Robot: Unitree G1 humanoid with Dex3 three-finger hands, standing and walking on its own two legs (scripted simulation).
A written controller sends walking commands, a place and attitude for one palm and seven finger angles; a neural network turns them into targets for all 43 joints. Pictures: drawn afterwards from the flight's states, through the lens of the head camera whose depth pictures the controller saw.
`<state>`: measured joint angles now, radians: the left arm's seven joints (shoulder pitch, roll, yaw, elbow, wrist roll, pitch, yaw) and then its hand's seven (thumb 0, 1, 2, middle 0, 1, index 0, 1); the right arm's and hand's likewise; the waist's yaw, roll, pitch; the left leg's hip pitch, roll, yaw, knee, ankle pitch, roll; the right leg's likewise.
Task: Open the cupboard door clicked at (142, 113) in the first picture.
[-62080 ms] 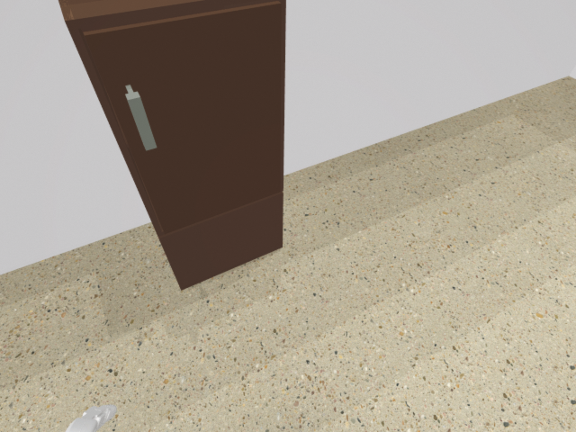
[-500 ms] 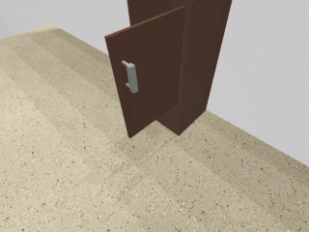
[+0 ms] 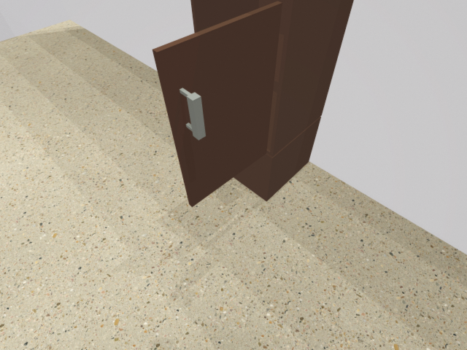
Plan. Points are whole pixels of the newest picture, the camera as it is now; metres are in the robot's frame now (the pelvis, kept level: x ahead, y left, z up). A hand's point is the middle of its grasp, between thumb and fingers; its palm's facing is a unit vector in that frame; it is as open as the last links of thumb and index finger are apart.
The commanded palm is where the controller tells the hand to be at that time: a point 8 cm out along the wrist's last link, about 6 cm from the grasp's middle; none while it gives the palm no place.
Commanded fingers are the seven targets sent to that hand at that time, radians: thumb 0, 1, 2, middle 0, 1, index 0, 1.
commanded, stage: look to check the result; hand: left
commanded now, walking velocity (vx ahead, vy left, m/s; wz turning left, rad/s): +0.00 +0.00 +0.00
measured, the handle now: (191, 113) +0.65 +0.15 +0.02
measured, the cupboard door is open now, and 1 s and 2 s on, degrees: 87 87 87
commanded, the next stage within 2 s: stand and wait in 0.34 s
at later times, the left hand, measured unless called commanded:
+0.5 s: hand out of the picture +0.08 +0.23 -0.16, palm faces +0.00 -0.95 -0.31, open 7.4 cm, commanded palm none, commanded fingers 0.00 0.90 0.90 -0.20 -0.30 -0.20 -0.30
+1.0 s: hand out of the picture +0.09 +0.24 -0.16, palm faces -0.02 -0.95 -0.32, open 7.4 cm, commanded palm none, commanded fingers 0.00 0.90 0.90 -0.20 -0.30 -0.20 -0.30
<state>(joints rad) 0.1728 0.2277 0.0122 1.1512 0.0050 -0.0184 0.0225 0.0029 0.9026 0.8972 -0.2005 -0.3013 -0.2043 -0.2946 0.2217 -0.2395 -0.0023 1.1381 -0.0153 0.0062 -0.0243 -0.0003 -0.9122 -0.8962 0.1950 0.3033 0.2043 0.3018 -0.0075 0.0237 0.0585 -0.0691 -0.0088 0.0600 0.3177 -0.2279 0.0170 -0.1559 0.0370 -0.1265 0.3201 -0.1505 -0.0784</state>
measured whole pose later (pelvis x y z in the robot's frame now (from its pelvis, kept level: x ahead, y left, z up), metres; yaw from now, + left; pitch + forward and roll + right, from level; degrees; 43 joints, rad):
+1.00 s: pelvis +0.02 +0.01 +0.00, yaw +0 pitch -1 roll +0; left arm 0.10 0.29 0.01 1.14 0.01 -0.02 0.01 0.00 0.90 0.90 -0.20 -0.30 -0.20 -0.29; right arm 0.15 -0.30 0.00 1.13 -0.01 0.00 -0.02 0.00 -0.91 -0.90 0.20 0.30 0.21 0.30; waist -0.01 0.02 0.06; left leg -0.02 -0.02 0.06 0.26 -0.23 0.03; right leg -0.12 0.03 -0.12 0.29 -0.16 -0.07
